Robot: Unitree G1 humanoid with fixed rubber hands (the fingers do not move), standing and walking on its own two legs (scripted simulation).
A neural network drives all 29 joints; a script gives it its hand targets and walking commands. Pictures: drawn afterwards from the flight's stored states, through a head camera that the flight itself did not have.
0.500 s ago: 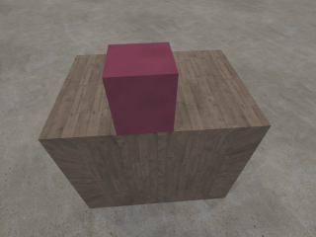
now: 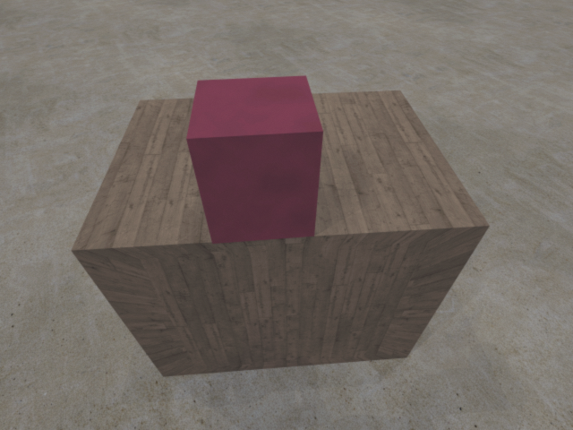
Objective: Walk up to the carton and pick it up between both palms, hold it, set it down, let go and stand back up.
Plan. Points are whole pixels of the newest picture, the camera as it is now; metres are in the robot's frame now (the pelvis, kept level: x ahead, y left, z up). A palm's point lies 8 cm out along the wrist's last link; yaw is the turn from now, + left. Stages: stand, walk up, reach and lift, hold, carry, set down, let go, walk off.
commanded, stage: walk up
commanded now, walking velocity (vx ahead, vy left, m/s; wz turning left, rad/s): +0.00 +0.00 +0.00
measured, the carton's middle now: (258, 161) +0.61 +0.08 +0.06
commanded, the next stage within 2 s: none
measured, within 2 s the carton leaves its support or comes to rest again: neither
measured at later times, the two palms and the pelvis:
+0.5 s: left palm out of the picture -0.03 +0.30 -0.14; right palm out of the picture +0.11 -0.15 -0.14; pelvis +0.03 +0.09 -0.01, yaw +3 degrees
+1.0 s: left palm (90, 412) +0.21 +0.33 -0.14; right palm out of the picture +0.07 -0.08 -0.11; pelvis +0.07 +0.13 +0.00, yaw -2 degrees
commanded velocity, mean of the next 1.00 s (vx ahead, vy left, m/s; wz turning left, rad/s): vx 0.00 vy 0.00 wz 0.00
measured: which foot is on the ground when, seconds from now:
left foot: down 0.00-0.20, up 0.22-0.50, down 0.52-1.00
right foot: down 0.00-0.52, up 0.54-1.00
